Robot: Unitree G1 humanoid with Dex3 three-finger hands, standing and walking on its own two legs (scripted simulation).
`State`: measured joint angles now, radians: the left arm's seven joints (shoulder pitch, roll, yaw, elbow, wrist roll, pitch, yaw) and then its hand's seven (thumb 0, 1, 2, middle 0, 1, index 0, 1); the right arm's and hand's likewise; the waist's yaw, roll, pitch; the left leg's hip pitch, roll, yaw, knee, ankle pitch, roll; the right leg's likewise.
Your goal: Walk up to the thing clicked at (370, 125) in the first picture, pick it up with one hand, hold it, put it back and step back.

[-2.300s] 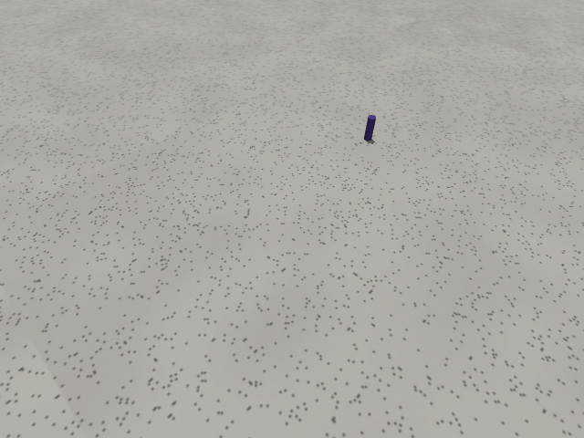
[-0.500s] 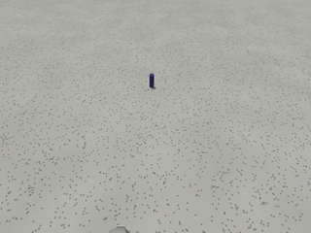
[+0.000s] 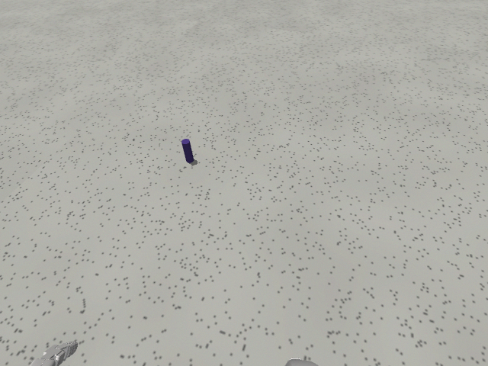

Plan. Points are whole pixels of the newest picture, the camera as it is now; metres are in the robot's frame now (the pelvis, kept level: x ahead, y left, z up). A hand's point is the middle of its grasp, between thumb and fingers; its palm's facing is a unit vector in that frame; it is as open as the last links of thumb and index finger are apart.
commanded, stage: walk up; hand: left
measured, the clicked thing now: (187, 151) +1.34 +0.25 -0.68
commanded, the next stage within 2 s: none
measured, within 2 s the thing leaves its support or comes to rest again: neither
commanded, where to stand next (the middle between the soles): +0.95 +0.04 m, yaw +0 degrees
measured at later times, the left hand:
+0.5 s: hand (82, 325) +0.26 +0.31 -0.15, palm faces -0.02 -0.93 -0.37, open 7.4 cm
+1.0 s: hand (127, 198) +0.53 +0.26 -0.09, palm faces +0.00 -0.91 -0.42, open 7.4 cm
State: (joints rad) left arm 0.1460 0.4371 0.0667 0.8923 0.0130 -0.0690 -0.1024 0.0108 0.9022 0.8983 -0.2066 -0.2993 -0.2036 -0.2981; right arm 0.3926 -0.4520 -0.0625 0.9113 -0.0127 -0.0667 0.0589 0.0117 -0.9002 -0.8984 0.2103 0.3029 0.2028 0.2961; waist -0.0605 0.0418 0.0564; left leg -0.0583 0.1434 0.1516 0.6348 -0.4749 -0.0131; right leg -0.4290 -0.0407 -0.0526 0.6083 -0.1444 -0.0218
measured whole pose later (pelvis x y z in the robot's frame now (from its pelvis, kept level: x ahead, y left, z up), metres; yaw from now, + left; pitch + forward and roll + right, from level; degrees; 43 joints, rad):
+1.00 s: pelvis +0.46 -0.02 +0.02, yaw +1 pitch -2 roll +1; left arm 0.25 0.38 0.04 0.87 0.00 -0.10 -0.05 0.01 0.90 0.90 -0.21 -0.30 -0.21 -0.30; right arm 0.29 -0.44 -0.05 0.90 0.00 -0.04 0.06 0.01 -0.91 -0.90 0.21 0.30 0.20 0.30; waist 0.01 0.08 0.07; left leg -0.42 0.02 -0.02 1.06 -0.38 0.03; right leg -0.27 -0.04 -0.09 0.53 -0.22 -0.03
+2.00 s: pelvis +0.81 +0.02 +0.02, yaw +2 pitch -2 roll +0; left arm 0.36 0.42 0.03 0.86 0.01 -0.10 -0.02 0.01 0.90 0.90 -0.21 -0.30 -0.21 -0.30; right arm 0.22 -0.42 -0.06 0.86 -0.02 -0.01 0.07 0.01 -0.91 -0.90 0.21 0.30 0.20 0.30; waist 0.04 0.06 0.10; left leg -0.49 0.08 0.01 0.76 -0.26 0.00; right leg -0.19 -0.04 -0.07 0.54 -0.30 0.00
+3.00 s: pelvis +0.91 +0.04 +0.03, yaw +0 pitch -2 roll +0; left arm 0.04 0.35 0.00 1.15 0.00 -0.02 -0.02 0.01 0.90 0.90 -0.21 -0.30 -0.21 -0.30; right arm 0.06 -0.37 0.01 1.15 0.00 -0.02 0.01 0.01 -0.90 -0.90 0.21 0.30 0.20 0.30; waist -0.01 0.00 0.04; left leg -0.16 0.03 0.04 0.37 -0.18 -0.01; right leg -0.15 -0.02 -0.03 0.37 -0.19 0.01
